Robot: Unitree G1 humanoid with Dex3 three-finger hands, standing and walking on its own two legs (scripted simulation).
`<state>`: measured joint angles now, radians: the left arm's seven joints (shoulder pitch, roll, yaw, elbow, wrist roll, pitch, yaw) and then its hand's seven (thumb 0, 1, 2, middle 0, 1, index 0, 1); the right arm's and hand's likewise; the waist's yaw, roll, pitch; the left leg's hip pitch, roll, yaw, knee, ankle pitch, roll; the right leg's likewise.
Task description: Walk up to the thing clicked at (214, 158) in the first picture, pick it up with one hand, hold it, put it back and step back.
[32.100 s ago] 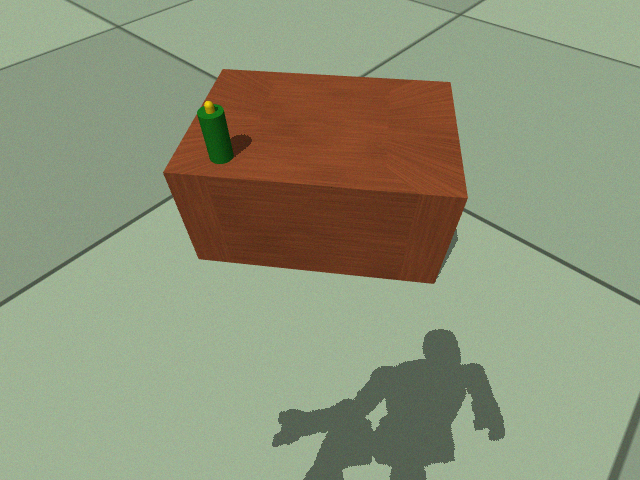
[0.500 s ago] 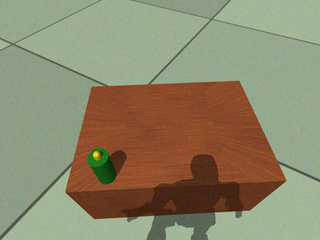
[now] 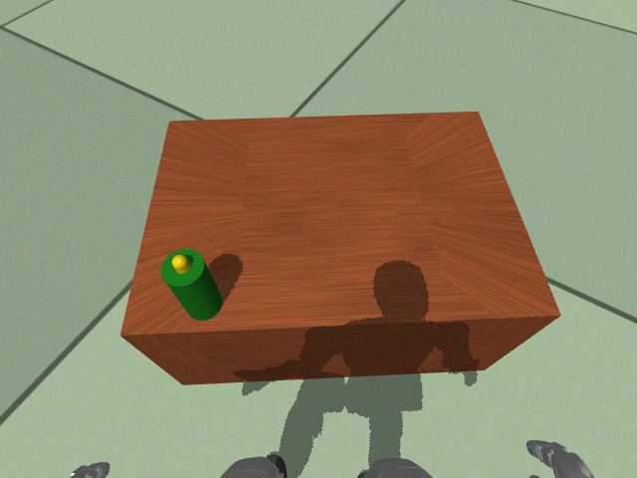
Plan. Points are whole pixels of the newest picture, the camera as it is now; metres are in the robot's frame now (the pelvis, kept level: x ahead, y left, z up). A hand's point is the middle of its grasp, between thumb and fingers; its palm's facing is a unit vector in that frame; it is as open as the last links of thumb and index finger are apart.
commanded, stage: step back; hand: left
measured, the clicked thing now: (192, 283) +0.45 +0.24 -0.22
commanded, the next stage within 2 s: none
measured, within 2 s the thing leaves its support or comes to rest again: neither
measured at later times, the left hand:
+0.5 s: hand out of the picture +0.02 +0.29 -0.16, palm faces +0.09 -0.92 -0.37, open 7.3 cm
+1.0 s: hand out of the picture -0.19 +0.30 -0.16, palm faces -0.04 -0.91 -0.41, open 7.3 cm
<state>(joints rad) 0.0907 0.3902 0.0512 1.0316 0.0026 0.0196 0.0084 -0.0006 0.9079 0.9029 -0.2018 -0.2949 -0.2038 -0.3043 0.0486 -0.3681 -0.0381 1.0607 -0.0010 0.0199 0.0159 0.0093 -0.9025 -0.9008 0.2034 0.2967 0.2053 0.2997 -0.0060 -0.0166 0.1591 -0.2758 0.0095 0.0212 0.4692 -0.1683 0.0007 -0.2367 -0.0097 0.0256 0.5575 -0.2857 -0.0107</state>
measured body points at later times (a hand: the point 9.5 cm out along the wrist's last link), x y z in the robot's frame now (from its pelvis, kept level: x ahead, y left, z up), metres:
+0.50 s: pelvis -0.11 +0.02 -0.02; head -0.03 +0.03 +0.42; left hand +0.01 +0.34 -0.14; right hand +0.01 -0.29 -0.14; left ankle -0.13 +0.13 -0.74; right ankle +0.00 -0.12 -0.74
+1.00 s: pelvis -0.25 +0.02 -0.02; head -0.20 +0.01 +0.43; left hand -0.19 +0.34 -0.13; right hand -0.11 -0.28 -0.14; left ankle -0.14 +0.12 -0.73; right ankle -0.26 -0.10 -0.74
